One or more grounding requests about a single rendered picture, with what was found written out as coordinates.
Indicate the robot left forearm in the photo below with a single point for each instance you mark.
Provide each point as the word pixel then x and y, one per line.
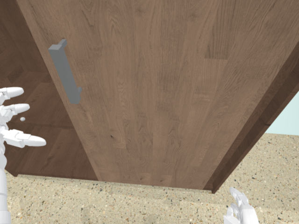
pixel 5 215

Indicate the right robot hand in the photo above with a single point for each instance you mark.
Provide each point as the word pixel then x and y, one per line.
pixel 245 213

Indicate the left robot hand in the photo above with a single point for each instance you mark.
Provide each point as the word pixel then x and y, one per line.
pixel 15 137

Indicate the handle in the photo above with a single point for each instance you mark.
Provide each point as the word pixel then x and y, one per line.
pixel 60 61

